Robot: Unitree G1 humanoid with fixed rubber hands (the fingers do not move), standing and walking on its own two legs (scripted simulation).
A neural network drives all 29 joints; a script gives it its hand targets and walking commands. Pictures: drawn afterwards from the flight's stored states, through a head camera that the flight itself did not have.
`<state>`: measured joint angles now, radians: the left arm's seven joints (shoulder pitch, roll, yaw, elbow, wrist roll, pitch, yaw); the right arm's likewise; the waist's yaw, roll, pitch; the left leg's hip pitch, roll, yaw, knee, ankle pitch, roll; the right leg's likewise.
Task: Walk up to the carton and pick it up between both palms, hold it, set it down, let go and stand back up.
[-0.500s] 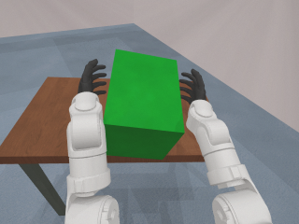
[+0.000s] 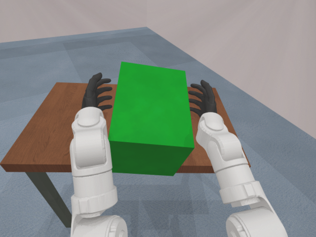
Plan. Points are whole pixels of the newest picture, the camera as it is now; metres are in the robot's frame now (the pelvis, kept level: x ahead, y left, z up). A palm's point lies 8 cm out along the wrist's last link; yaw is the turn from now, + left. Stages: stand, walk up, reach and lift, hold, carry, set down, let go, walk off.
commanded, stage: hold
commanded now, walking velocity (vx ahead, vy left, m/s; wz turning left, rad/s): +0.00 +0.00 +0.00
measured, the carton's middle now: (148, 120) +0.40 +0.01 +0.11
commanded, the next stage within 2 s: none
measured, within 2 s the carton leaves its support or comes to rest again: neither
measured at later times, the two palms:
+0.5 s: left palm (91, 108) +0.34 +0.14 +0.21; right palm (207, 112) +0.34 -0.12 +0.19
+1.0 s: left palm (89, 108) +0.34 +0.15 +0.21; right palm (203, 109) +0.35 -0.12 +0.19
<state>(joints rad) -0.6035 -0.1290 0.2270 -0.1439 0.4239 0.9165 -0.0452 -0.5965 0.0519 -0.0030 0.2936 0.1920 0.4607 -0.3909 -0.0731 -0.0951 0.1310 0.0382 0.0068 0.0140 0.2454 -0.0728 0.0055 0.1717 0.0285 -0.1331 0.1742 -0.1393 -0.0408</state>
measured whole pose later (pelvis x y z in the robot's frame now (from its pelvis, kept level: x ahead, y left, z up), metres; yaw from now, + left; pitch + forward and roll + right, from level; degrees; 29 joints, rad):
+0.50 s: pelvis -0.01 +0.00 +0.00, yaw +1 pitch -12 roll -1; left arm -0.68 -0.13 0.24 -0.01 0.41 0.88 -0.03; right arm -0.67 0.07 -0.10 0.42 0.11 0.44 -0.34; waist -0.07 -0.09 0.11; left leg -0.01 0.01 0.01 0.26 -0.05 0.01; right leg 0.13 0.03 -0.15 0.20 -0.13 -0.04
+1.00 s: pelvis -0.01 +0.00 +0.00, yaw +1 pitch -11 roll -1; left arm -0.64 -0.11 0.21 -0.10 0.40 0.90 -0.02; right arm -0.65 0.08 -0.08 0.34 0.14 0.43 -0.37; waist -0.06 -0.09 0.12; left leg -0.01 0.01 0.01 0.26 -0.07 0.01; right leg 0.13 0.03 -0.15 0.19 -0.14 -0.04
